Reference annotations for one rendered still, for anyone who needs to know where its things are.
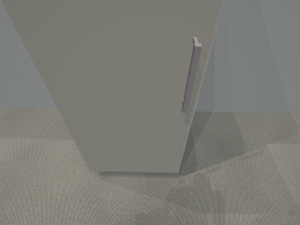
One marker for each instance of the fridge door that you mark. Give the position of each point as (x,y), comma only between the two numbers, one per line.
(117,71)

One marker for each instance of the handle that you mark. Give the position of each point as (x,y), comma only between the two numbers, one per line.
(194,62)

